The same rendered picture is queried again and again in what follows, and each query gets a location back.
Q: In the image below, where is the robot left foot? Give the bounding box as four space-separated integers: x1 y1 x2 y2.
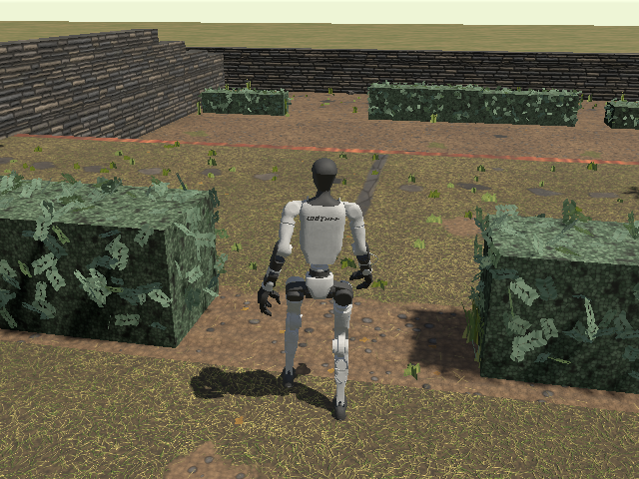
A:
282 367 296 388

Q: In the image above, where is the left robot hand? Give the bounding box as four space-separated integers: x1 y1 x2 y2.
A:
258 287 281 316

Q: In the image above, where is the robot left upper arm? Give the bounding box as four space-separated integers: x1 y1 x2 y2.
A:
277 201 303 257

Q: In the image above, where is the right robot forearm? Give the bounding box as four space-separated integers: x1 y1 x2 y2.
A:
356 242 372 275

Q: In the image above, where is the humanoid robot head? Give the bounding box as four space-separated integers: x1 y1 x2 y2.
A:
307 158 340 207

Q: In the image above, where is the left robot forearm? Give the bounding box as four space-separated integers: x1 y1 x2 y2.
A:
262 241 285 291

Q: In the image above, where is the robot right upper arm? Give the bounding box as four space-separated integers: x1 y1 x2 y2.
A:
343 202 367 255

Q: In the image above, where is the right robot hand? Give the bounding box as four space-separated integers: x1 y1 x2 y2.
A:
349 270 373 289

